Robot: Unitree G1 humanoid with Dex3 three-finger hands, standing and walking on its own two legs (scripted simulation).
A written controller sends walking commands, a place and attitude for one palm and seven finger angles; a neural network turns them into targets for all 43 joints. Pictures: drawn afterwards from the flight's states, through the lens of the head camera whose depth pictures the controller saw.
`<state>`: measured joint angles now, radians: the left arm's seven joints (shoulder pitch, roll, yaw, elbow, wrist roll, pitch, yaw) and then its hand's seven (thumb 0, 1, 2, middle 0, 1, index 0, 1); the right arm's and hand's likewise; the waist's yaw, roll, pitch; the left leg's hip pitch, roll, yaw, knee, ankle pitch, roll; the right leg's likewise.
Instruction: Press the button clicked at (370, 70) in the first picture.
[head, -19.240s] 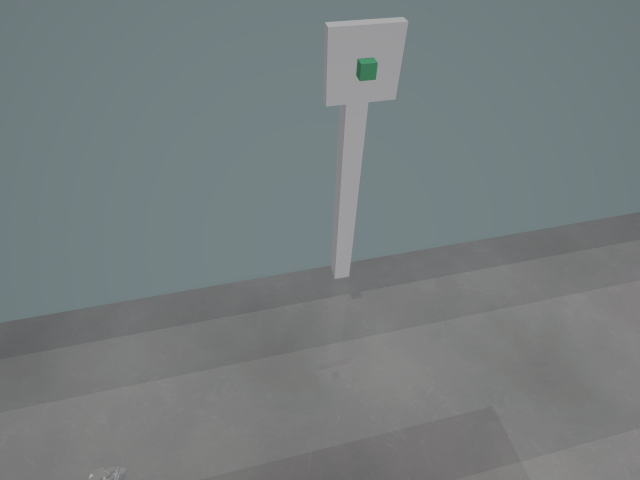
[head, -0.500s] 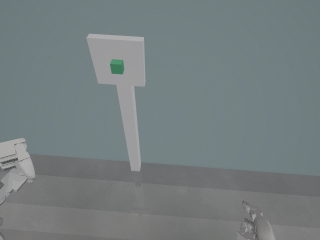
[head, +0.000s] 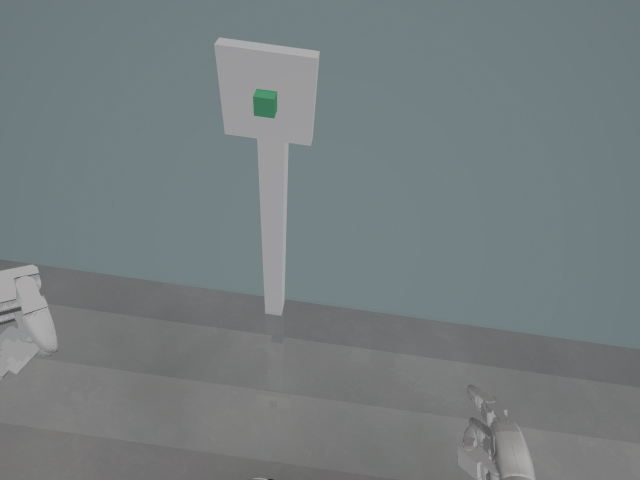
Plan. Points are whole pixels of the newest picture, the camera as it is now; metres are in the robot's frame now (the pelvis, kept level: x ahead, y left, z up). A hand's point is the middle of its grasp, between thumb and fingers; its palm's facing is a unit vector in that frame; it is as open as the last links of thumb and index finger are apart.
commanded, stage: stop stepping back and stand still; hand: left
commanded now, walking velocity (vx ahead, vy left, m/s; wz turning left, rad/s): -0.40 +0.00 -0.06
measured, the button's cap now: (265, 102) +0.72 +0.16 +0.09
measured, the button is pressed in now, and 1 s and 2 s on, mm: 0 0 0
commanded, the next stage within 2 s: let the arm hang, fingers relaxed in 0.96 s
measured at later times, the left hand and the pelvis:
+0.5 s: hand (11, 477) +0.10 +0.23 +0.17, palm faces +0.33 -0.84 -0.44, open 3.1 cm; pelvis -0.11 +0.00 +0.00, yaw -3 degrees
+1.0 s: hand out of the picture +0.06 +0.23 +0.17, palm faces +0.40 -0.81 -0.42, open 3.1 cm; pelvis -0.13 +0.00 +0.00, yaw -1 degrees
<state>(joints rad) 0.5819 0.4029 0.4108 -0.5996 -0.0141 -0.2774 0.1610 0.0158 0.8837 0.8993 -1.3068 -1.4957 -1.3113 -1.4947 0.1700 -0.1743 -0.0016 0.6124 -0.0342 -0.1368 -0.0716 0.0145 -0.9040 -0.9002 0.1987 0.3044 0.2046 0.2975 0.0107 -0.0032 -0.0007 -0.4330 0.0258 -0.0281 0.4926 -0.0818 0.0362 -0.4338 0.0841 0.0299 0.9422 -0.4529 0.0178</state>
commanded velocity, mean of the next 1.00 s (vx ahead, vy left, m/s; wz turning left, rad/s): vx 0.11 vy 0.01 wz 0.00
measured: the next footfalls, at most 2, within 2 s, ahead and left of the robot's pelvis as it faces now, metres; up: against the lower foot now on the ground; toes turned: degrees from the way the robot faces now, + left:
right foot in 0.14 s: -0.08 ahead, -0.10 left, +0.00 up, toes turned +3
left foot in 0.32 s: +0.01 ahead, +0.09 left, +0.00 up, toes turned -3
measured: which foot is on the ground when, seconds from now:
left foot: down 0.00-0.14, up 0.16-0.30, down 0.32-0.90, up 0.92-1.00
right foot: up 0.00-0.12, down 0.14-1.00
